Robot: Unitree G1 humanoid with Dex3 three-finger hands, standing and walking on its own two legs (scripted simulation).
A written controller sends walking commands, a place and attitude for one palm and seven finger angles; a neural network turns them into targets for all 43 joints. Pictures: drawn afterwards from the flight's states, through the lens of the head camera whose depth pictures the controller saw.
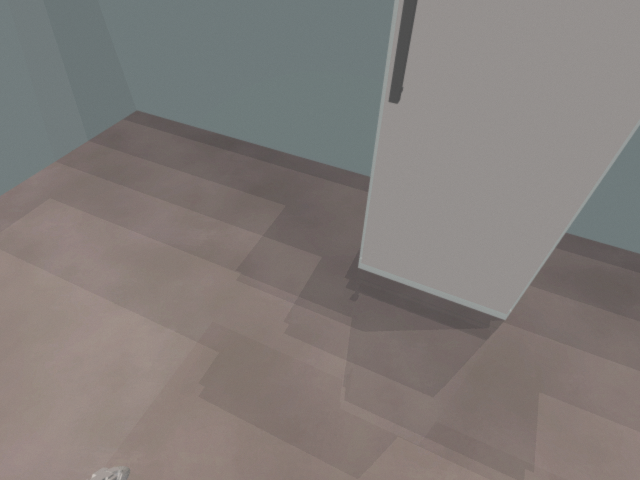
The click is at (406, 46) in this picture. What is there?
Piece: fridge door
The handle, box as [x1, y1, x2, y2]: [389, 0, 417, 103]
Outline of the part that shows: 417,0 404,0 389,95 389,101 397,103 399,100 400,93 402,90 401,86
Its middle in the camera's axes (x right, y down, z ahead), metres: +0.19 -0.43 +0.87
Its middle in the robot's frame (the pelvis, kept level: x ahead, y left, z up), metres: +0.96 -0.14 +0.14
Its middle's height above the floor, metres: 0.92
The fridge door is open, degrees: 0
